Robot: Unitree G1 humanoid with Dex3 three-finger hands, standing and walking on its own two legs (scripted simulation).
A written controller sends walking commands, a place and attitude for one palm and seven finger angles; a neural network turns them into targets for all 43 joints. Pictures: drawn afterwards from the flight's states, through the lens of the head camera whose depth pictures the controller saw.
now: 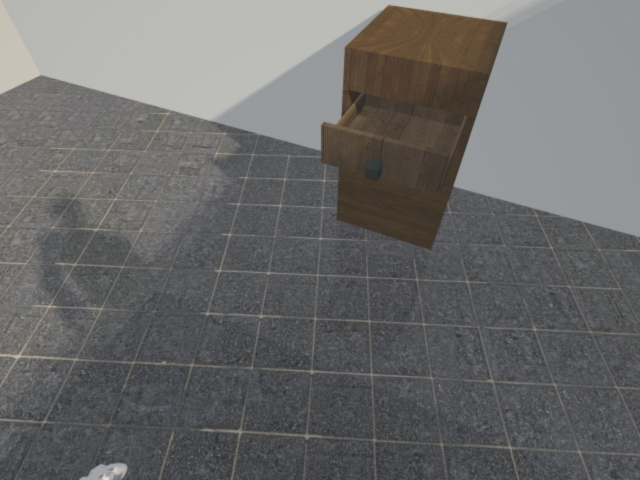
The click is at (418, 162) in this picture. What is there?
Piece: drawer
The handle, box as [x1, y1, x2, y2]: [365, 158, 382, 180]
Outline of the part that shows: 381,159 378,158 375,162 369,162 366,167 365,177 374,180 378,178 382,164 380,163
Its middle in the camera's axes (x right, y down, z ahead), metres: +0.16 -0.21 +1.14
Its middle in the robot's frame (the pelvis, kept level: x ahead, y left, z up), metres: +0.98 -0.11 -0.22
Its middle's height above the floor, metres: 0.55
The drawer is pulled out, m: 0.23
